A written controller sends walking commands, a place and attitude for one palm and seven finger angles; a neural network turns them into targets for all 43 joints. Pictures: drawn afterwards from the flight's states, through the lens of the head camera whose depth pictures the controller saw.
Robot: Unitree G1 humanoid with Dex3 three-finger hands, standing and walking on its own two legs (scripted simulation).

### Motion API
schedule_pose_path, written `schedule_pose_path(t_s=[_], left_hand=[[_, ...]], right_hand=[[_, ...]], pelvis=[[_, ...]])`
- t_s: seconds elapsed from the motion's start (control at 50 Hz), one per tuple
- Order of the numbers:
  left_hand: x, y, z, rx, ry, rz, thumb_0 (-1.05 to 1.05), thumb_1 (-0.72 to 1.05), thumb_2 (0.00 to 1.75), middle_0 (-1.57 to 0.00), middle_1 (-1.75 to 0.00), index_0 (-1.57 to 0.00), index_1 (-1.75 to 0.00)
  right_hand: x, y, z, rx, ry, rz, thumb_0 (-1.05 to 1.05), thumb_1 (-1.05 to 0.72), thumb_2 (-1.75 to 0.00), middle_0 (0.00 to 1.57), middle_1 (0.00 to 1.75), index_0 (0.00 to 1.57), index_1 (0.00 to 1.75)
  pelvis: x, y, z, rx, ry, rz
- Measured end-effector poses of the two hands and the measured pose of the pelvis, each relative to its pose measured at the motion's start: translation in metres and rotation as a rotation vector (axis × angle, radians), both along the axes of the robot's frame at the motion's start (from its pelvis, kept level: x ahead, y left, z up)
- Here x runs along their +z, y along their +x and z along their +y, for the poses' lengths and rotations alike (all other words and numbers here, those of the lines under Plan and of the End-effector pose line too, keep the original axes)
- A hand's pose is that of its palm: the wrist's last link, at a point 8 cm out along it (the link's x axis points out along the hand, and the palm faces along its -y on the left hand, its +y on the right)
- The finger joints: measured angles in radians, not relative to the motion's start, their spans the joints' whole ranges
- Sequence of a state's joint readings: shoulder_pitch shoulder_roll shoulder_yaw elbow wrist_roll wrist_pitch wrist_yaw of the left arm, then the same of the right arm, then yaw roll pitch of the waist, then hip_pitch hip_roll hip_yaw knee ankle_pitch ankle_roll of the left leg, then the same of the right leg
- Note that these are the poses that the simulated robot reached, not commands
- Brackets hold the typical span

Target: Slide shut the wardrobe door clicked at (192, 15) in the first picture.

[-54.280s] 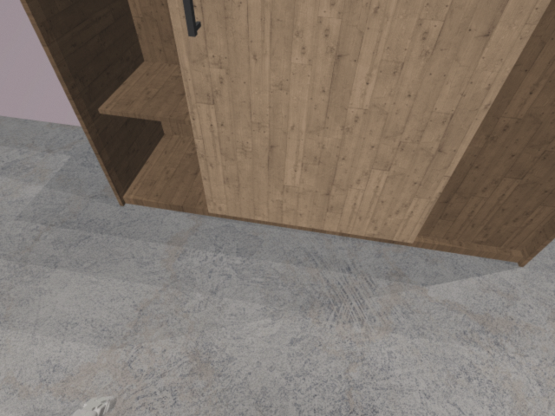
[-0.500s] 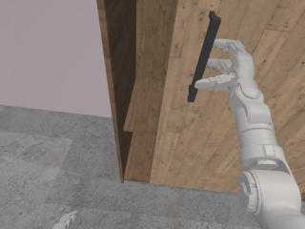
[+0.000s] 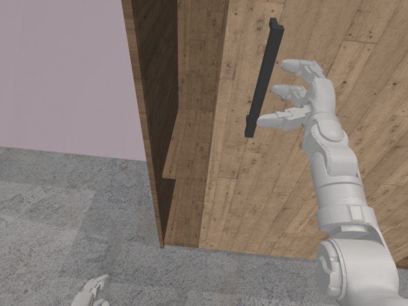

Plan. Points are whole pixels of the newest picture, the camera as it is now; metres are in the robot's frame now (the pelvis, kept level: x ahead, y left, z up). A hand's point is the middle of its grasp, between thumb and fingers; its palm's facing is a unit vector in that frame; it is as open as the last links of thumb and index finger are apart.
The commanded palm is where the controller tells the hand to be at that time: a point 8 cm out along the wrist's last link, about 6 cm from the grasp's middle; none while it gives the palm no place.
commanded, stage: slide the fingers in behind the handle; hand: right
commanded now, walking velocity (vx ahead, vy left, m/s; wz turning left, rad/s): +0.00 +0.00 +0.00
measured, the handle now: (259, 84) +0.50 -0.05 +0.21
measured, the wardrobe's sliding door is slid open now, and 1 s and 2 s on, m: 0.17 0.17 0.17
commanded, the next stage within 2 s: grip the handle and tug to test in 1.36 s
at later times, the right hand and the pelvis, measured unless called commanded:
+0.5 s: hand (269, 94) +0.44 -0.06 +0.23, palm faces +0.01 +1.00 +0.02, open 14.0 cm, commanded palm +0.42 -0.11 +0.22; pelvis +0.00 +0.01 +0.00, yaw +0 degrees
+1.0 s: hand (256, 91) +0.45 -0.04 +0.22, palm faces -0.02 +1.00 +0.02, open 14.0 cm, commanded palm +0.43 -0.09 +0.22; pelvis +0.01 +0.01 +0.00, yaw +0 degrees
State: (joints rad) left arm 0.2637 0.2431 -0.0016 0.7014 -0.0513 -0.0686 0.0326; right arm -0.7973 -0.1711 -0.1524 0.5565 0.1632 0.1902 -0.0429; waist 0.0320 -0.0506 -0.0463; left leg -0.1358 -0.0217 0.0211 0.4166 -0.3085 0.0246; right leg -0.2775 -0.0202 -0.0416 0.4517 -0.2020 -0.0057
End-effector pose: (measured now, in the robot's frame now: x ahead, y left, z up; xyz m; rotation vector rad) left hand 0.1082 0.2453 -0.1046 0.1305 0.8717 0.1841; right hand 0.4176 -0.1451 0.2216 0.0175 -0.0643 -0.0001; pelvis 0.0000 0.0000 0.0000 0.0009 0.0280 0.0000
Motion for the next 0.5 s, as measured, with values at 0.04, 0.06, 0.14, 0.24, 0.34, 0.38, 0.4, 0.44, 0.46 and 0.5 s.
schedule_pose_path(t_s=[0.04,0.06,0.14,0.24,0.34,0.38,0.4,0.44,0.46,0.5], left_hand=[[0.001,0.003,0.000,-0.008,0.003,-0.003,0.01,0.91,0.90,-0.20,-0.30,-0.20,-0.30],[0.001,0.005,-0.001,-0.010,0.003,-0.005,0.01,0.91,0.90,-0.20,-0.30,-0.20,-0.30],[0.000,0.010,-0.003,-0.022,-0.002,-0.017,0.01,0.91,0.90,-0.20,-0.30,-0.20,-0.30],[0.000,0.013,-0.005,-0.027,-0.013,-0.023,0.01,0.91,0.90,-0.20,-0.30,-0.20,-0.30],[-0.001,0.010,-0.005,-0.020,-0.021,-0.015,0.01,0.91,0.90,-0.20,-0.30,-0.20,-0.30],[-0.002,0.007,-0.004,-0.014,-0.021,-0.004,0.01,0.91,0.90,-0.20,-0.30,-0.20,-0.30],[-0.003,0.005,-0.003,-0.011,-0.021,0.001,0.01,0.91,0.90,-0.20,-0.30,-0.20,-0.30],[-0.004,0.001,0.000,-0.006,-0.019,0.013,0.01,0.91,0.90,-0.20,-0.30,-0.20,-0.30],[-0.004,-0.002,0.001,-0.003,-0.019,0.020,0.01,0.91,0.90,-0.20,-0.30,-0.20,-0.30],[-0.006,-0.005,0.004,0.000,-0.016,0.034,0.01,0.91,0.90,-0.20,-0.30,-0.20,-0.30]], right_hand=[[0.001,-0.001,0.001,0.006,-0.002,0.004,-0.02,0.50,-0.30,0.31,1.20,0.30,1.20],[0.001,-0.001,0.002,0.008,-0.006,0.006,-0.02,0.50,-0.30,0.30,1.20,0.30,1.20],[0.004,-0.003,0.013,0.026,-0.012,0.006,-0.02,0.50,-0.30,0.30,1.20,0.29,1.20],[0.005,-0.003,0.030,0.045,0.008,0.014,-0.02,0.50,-0.30,0.30,1.20,0.29,1.20],[0.002,0.000,0.037,0.028,0.013,0.035,-0.02,0.50,-0.30,0.31,1.20,0.30,1.20],[0.001,0.002,0.035,0.013,0.013,0.042,-0.02,0.50,-0.30,0.31,1.20,0.30,1.20],[0.001,0.003,0.034,0.005,0.013,0.042,-0.02,0.50,-0.30,0.31,1.20,0.30,1.20],[0.002,0.004,0.031,-0.005,0.011,0.034,-0.02,0.50,-0.30,0.31,1.20,0.30,1.20],[0.002,0.004,0.029,-0.007,0.010,0.027,-0.02,0.50,-0.30,0.31,1.20,0.30,1.20],[0.003,0.004,0.027,-0.008,0.004,0.017,-0.02,0.50,-0.30,0.30,1.20,0.30,1.20]], pelvis=[[0.000,0.000,0.000,-0.004,0.000,-0.001],[0.000,-0.001,0.000,-0.005,0.001,-0.001],[0.000,-0.001,-0.001,-0.010,0.000,-0.001],[0.000,-0.001,0.000,-0.008,-0.003,-0.001],[0.000,-0.001,0.003,-0.002,-0.005,-0.002],[0.000,-0.001,0.005,0.000,-0.006,-0.002],[0.000,-0.001,0.006,0.001,-0.006,-0.002],[0.000,0.000,0.007,0.002,-0.006,-0.002],[0.000,0.000,0.008,0.002,-0.006,-0.002],[0.000,0.000,0.009,0.000,-0.006,-0.001]])
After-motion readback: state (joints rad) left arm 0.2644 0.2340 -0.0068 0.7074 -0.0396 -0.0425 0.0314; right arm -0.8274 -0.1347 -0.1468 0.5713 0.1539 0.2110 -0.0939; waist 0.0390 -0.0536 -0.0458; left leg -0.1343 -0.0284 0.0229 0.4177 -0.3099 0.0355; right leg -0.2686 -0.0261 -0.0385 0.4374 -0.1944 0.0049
